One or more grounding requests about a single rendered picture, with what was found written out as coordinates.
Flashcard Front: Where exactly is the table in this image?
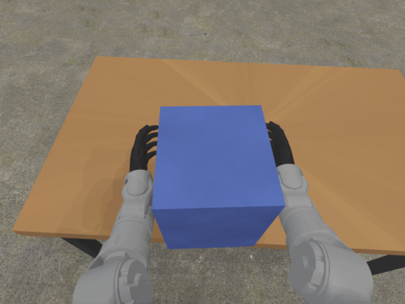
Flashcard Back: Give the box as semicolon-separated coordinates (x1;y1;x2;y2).
11;56;405;275

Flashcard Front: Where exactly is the carton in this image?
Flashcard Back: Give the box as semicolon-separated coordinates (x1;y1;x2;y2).
152;105;285;250

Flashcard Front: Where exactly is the left robot upper arm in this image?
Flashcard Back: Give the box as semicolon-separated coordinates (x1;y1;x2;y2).
73;257;153;304

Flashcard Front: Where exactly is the right robot upper arm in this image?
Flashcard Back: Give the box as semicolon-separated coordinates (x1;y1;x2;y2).
288;240;381;304

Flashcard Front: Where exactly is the left robot hand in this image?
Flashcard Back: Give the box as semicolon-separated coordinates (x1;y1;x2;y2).
130;125;159;172

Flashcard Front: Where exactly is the robot left forearm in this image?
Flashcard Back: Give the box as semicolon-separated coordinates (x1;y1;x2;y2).
72;170;154;304

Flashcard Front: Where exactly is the right robot hand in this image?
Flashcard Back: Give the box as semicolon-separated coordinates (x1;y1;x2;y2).
266;121;295;167

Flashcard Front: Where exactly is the robot right forearm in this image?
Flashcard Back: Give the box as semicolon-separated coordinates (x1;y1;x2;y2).
277;164;373;297

